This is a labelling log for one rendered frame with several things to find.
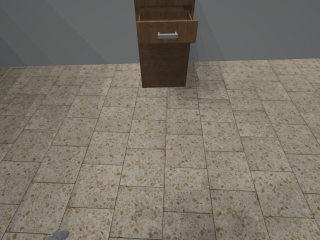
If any cabinet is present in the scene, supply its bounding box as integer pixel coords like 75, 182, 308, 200
134, 0, 195, 88

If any drawer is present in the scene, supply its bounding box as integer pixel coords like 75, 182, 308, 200
136, 10, 199, 44

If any left robot hand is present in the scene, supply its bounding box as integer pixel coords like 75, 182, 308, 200
45, 230, 70, 240

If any handle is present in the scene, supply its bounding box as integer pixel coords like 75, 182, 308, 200
158, 32, 178, 39

